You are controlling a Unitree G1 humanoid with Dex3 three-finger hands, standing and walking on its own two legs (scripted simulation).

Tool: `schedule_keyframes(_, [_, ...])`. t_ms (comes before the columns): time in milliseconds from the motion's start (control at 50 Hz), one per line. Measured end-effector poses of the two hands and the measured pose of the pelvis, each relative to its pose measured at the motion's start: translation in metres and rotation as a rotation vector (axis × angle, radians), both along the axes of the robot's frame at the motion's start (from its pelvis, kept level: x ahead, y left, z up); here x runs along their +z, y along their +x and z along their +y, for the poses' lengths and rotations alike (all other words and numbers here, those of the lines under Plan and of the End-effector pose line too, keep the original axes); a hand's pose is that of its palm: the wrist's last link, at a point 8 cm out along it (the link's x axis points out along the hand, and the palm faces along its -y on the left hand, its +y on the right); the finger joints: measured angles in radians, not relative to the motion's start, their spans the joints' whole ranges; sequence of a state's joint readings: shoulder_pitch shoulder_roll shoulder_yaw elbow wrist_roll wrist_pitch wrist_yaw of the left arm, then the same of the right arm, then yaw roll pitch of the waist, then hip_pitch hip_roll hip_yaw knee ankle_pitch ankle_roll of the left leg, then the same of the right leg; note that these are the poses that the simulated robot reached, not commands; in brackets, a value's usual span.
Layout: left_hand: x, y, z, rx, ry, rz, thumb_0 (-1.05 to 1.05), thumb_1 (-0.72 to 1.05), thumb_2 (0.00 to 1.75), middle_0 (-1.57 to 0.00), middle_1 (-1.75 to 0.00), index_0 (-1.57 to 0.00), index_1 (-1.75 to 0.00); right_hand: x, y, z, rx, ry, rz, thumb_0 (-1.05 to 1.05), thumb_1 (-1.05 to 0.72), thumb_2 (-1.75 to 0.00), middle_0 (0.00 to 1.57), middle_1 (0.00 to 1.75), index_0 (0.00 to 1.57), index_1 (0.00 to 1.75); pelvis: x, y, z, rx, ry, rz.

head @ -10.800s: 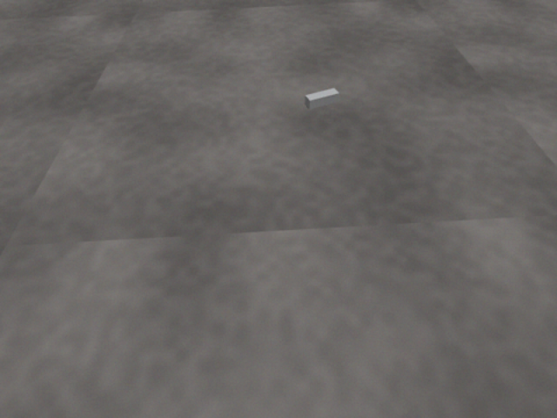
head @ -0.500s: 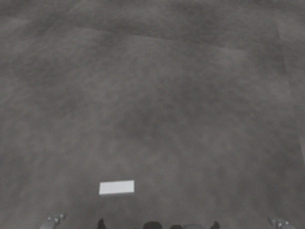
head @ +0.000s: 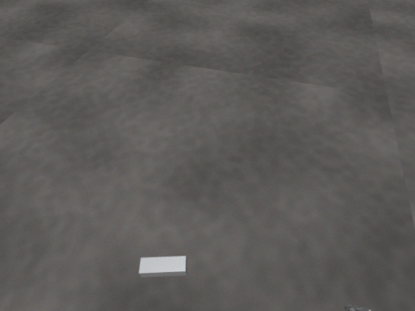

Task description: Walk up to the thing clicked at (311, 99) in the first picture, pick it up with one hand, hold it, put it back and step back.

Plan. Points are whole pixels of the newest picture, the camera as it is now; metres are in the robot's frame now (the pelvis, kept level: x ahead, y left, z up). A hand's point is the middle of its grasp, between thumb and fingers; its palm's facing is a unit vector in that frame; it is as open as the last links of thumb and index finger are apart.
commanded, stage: walk up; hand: left
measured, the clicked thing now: (163, 266) +0.42 +0.24 -0.75
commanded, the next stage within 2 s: stand in 0.56 s
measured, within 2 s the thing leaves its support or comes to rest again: neither
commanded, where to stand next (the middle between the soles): +0.04 -0.01 m, yaw +1 degrees
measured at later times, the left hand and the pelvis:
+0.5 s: hand out of the picture +0.06 +0.26 -0.16, palm faces +0.01 -0.95 -0.31, open 7.4 cm; pelvis +0.00 +0.01 +0.00, yaw +0 degrees
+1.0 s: hand out of the picture +0.09 +0.27 -0.15, palm faces -0.01 -0.94 -0.35, open 7.4 cm; pelvis +0.01 +0.01 +0.00, yaw +1 degrees
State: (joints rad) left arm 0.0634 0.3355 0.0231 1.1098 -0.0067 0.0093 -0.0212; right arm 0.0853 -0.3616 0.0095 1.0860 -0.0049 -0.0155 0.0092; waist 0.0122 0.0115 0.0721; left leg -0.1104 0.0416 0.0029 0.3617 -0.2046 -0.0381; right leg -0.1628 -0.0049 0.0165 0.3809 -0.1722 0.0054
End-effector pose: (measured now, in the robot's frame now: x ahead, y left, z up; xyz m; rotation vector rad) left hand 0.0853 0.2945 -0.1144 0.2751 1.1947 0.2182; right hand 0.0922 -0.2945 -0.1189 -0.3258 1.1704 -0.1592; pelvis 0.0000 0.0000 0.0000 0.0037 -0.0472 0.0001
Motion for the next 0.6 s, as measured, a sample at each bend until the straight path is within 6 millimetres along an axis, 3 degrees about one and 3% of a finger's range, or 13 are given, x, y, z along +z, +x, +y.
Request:
schedule_keyframes(360, [-0.009,-0.033,0.01,0.018,-0.018,0.077,0.01,0.9,0.9,-0.2,-0.3,-0.2,-0.3,0.005,-0.018,0.007,-0.026,-0.016,0.036,0.01,-0.91,-0.9,0.2,0.3,0.21,0.3,0.002,-0.005,0.01,-0.005,-0.001,0.005])
schedule_keyframes(600, [-0.006,-0.032,0.013,0.008,-0.003,0.086,0.01,0.9,0.9,-0.2,-0.3,-0.2,-0.3,0.0,-0.022,0.012,-0.032,-0.002,0.057,0.01,-0.91,-0.9,0.2,0.3,0.21,0.3,0.002,-0.002,0.012,-0.001,0.0,0.011])
